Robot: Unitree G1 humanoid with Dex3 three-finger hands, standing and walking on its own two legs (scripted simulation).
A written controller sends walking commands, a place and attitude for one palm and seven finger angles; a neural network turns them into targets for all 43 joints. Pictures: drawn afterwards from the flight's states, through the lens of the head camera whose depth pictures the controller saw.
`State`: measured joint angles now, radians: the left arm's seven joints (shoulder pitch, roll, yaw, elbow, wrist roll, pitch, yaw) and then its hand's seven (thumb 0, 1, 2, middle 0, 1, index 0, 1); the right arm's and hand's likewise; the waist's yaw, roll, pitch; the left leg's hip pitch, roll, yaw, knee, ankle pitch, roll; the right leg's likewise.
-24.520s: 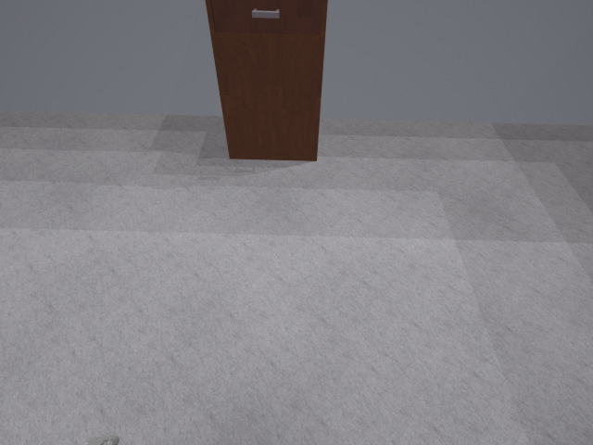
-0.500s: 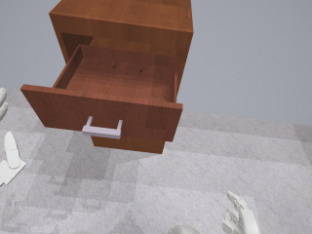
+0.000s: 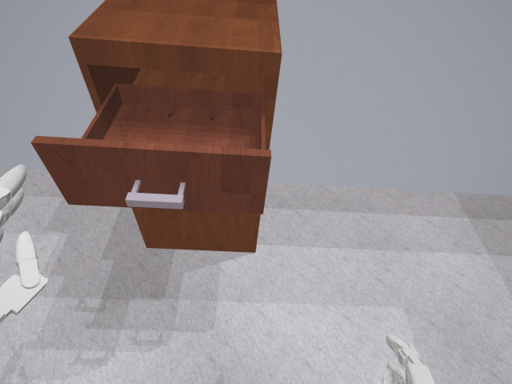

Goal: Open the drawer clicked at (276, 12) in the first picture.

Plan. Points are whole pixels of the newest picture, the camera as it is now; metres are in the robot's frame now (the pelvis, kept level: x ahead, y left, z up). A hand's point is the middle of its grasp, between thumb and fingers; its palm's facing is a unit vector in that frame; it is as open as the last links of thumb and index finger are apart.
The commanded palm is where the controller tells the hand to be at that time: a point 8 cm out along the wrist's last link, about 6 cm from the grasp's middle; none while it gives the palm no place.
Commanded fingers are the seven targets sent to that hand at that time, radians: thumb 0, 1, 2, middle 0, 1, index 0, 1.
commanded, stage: stop stepping back and stand still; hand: left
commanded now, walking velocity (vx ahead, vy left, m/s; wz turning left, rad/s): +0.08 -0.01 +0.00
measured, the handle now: (157, 193) +0.46 +0.21 -0.01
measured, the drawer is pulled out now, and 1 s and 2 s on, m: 0.29 0.29 0.29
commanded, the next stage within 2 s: let the arm hang, fingers relaxed in 0.14 s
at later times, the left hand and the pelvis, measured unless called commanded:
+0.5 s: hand out of the picture +0.08 +0.17 -0.16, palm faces +0.02 -0.99 -0.16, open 7.3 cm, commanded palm none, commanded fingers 0.00 0.90 0.90 -0.20 -0.30 -0.20 -0.30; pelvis +0.00 +0.00 +0.00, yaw +0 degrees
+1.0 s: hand out of the picture -0.06 +0.17 -0.17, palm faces +0.03 -0.98 -0.19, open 7.4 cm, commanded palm none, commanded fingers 0.00 0.90 0.90 -0.20 -0.30 -0.20 -0.30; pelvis +0.00 +0.01 +0.01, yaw +0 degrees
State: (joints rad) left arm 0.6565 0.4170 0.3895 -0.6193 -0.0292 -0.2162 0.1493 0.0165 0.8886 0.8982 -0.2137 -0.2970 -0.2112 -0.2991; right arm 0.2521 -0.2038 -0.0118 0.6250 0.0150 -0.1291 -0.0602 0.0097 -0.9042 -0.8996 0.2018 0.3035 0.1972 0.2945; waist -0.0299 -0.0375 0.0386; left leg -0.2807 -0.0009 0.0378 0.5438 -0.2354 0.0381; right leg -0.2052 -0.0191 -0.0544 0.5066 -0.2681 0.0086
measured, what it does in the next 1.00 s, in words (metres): stands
